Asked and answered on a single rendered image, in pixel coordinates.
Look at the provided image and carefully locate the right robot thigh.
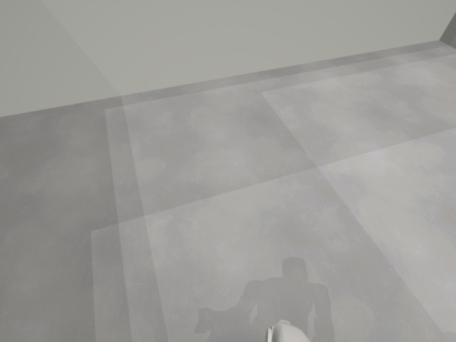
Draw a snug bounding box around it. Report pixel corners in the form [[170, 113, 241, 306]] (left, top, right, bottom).
[[265, 323, 310, 342]]

